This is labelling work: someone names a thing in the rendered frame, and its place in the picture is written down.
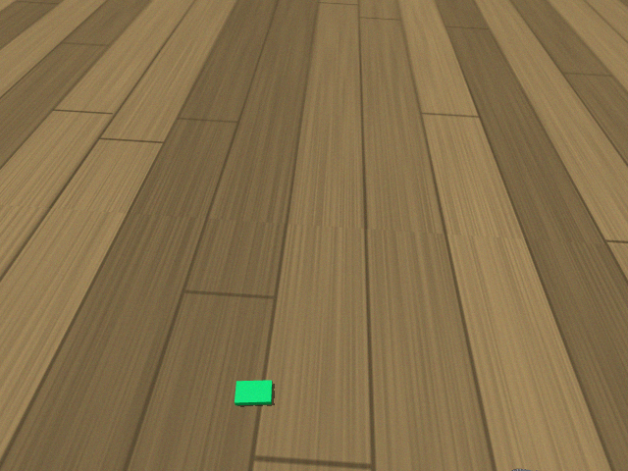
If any small box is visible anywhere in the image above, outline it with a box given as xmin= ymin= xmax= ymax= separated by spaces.
xmin=235 ymin=380 xmax=273 ymax=405

